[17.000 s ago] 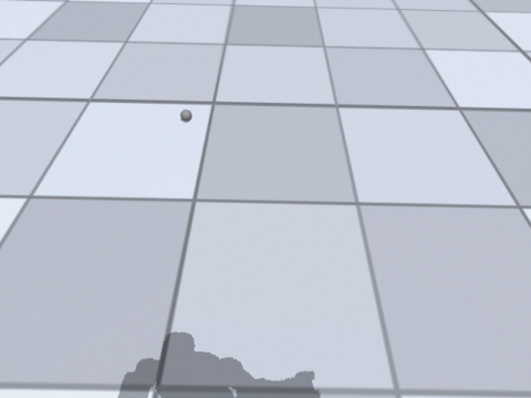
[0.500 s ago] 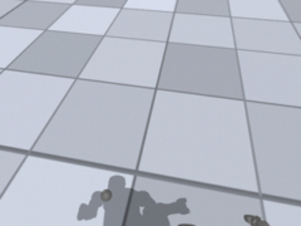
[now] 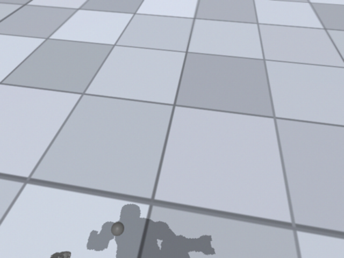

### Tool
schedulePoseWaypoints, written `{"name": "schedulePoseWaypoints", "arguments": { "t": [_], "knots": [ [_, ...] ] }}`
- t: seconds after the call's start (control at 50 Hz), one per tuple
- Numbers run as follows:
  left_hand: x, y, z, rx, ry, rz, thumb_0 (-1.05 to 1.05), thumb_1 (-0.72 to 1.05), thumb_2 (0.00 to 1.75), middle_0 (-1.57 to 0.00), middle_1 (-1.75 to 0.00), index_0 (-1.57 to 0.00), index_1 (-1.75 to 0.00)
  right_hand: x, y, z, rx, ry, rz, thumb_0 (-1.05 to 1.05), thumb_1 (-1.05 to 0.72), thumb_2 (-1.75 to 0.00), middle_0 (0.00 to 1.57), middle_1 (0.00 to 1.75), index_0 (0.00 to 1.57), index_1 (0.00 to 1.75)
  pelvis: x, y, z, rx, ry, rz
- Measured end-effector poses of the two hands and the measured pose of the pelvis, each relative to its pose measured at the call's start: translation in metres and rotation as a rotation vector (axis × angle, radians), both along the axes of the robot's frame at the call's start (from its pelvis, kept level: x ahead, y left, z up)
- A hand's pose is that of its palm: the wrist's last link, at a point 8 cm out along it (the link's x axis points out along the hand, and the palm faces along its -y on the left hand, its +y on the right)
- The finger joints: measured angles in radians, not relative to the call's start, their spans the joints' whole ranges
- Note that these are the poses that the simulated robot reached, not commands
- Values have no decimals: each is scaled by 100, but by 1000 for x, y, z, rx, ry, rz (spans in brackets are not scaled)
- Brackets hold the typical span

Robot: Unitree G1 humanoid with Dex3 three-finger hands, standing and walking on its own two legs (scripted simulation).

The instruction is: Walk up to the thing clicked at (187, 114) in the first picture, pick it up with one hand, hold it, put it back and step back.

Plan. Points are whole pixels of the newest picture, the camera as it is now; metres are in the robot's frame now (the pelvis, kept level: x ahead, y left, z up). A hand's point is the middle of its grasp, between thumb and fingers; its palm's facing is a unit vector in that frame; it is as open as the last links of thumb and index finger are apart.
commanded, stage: stand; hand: left
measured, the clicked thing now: (117, 228) +0.35 +0.30 -0.75
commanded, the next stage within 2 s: walk up in 1.48 s
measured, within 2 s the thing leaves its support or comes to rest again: neither
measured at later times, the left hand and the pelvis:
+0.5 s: hand out of the picture +0.08 +0.25 -0.15, palm faces +0.00 -0.94 -0.34, open 7.4 cm; pelvis -0.01 +0.00 +0.00, yaw +0 degrees
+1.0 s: hand out of the picture +0.08 +0.25 -0.15, palm faces -0.01 -0.94 -0.34, open 7.4 cm; pelvis +0.00 +0.00 +0.00, yaw +0 degrees
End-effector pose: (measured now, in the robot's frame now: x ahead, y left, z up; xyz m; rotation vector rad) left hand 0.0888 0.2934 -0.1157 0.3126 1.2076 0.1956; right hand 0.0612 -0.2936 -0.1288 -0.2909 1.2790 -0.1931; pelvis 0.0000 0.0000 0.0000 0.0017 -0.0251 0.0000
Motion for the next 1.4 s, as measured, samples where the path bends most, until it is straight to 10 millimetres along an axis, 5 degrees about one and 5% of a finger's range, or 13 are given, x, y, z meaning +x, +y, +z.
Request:
{"name": "schedulePoseWaypoints", "arguments": {
  "t": [0.36, 0.64, 1.4],
  "knots": [
    [-12, 2, 2, 2, 4, 17, 1, 91, 90, -20, -30, -20, -30, 5, 1, 2, -1, -39, 15, 0, -91, -90, 20, 30, 21, 30, -3, 1, 0, 1, -11, -2],
    [-24, 4, 0, 3, 27, 23, 1, 91, 90, -20, -30, -20, -30, -13, 0, -1, -1, 5, 11, 0, -91, -90, 20, 30, 21, 30, -5, 1, 0, 1, -9, 1],
    [-19, 6, 1, 6, 35, 20, 1, 91, 90, -20, -30, -20, -30, -6, 1, -1, -5, 10, 29, 0, -91, -90, 20, 30, 21, 30, 1, 2, 0, 0, -3, 5]
  ]
}}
